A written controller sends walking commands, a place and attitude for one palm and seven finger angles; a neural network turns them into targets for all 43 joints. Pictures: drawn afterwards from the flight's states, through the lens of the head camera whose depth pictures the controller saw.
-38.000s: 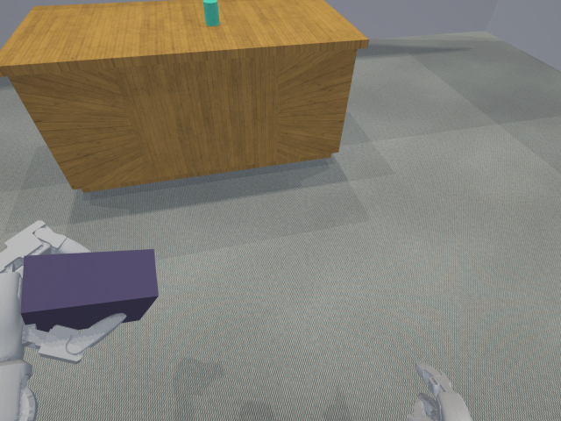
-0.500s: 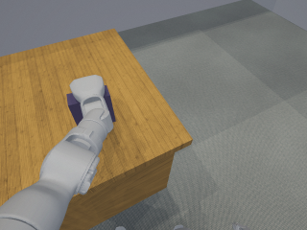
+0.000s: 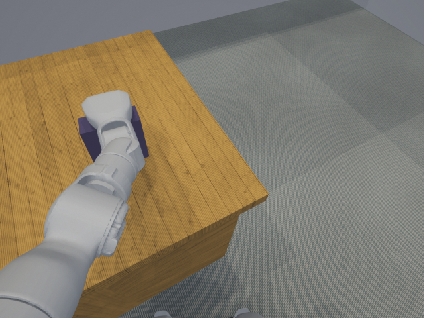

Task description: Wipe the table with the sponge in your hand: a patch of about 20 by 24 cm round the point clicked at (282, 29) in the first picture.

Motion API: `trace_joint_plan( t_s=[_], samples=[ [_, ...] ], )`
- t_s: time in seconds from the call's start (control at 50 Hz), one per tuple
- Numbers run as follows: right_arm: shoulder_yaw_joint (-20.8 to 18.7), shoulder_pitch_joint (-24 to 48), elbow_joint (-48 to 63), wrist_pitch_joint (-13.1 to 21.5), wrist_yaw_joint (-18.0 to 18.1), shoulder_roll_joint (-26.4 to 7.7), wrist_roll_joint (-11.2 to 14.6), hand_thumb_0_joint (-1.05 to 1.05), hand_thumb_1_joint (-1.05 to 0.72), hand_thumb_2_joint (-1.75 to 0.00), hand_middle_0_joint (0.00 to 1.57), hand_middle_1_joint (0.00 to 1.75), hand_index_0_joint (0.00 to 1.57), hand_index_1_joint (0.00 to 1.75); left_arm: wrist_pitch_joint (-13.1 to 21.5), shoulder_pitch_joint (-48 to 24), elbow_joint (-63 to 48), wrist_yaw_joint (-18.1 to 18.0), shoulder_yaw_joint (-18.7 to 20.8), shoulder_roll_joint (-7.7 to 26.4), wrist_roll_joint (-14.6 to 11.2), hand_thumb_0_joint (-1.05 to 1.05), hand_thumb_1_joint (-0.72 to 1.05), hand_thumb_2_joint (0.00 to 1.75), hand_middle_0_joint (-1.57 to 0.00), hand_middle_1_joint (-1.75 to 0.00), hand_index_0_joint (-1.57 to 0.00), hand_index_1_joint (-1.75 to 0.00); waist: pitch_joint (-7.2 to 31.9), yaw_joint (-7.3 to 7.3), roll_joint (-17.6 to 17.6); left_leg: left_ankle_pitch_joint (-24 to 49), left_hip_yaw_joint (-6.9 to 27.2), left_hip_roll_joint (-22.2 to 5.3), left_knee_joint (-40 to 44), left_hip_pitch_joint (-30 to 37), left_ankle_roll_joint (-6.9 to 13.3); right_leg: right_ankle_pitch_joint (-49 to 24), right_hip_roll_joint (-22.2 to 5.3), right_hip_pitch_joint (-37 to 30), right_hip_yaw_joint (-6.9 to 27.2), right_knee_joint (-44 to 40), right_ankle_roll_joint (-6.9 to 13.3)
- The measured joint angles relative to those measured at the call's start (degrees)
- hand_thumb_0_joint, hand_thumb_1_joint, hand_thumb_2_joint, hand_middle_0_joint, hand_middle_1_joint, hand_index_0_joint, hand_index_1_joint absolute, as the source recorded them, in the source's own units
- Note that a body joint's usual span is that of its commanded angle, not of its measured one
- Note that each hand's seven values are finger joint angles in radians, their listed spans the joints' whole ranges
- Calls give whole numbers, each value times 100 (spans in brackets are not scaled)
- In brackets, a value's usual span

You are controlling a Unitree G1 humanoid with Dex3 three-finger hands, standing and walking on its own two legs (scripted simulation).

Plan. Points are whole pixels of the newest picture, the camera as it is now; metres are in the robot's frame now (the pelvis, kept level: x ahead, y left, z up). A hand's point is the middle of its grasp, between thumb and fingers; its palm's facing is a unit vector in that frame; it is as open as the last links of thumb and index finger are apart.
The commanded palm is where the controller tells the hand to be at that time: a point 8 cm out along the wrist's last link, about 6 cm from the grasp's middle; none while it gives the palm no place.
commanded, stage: wipe back along the third lane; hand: left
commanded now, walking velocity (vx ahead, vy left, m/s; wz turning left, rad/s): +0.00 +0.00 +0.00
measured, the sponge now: (118, 144) +0.48 +0.17 +0.01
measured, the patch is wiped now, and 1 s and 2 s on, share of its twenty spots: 0.95 0.95 0.95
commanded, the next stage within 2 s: none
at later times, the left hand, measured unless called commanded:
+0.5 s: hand (115, 133) +0.48 +0.17 +0.05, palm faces -0.05 -0.01 -1.00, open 9.6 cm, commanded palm +0.43 +0.16 +0.07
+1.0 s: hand (118, 152) +0.43 +0.16 +0.05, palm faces -0.04 -0.03 -1.00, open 9.6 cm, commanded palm +0.38 +0.14 +0.08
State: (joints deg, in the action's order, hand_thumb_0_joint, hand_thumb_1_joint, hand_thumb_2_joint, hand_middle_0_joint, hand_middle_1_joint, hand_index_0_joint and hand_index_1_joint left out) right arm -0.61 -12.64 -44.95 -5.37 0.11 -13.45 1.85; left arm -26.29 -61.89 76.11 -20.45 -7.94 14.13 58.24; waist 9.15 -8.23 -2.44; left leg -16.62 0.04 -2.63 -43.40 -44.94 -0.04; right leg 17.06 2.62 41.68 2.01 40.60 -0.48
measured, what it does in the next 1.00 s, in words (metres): shifts its weight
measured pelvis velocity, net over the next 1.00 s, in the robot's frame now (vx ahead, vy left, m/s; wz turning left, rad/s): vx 0.05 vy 0.00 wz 0.04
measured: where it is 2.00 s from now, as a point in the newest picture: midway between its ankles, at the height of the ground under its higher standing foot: outside the picture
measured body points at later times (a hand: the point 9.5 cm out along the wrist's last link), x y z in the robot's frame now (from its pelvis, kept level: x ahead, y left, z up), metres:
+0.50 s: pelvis +0.02 +0.00 +0.01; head +0.08 +0.01 +0.46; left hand +0.48 +0.16 +0.10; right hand +0.09 -0.25 -0.13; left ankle +0.03 +0.12 -0.71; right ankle +0.02 -0.13 -0.71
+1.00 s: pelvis +0.05 +0.00 +0.02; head +0.06 -0.01 +0.47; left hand +0.43 +0.15 +0.10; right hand +0.26 -0.21 -0.08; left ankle +0.03 +0.12 -0.71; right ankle +0.02 -0.13 -0.71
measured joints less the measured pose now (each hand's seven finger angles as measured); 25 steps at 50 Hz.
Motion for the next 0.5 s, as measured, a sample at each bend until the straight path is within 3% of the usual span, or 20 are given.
trace_joint_plan(
  t_s=[0.12,0.28,0.5],
  samples=[
    [-10,-83,41,-3,-37,23,20,1,-90,-90,20,30,20,30,-32,7,-48,-80,-20,46,-63,0,-55,116,-82,-138,-83,-139,1,-5,-9,14,-49,-8,-19,-74,21,-37,6,87,50,10,-24],
    [-19,-180,-31,-47,-89,57,64,1,-90,-90,20,30,20,30,-100,263,-262,-260,-258,-96,-213,-1,-51,115,-78,-142,-79,-144,18,95,-11,14,-88,4,84,88,37,-43,-11,-65,86,-91,-40],
    [-61,-18,-58,-196,-162,88,87,1,-90,-90,20,30,20,30,-177,902,-758,-334,-594,-431,-380,-1,-47,113,-74,-145,-75,-147,111,385,31,-39,-113,28,414,677,32,-2,-43,-659,104,-436,-28]
  ],
)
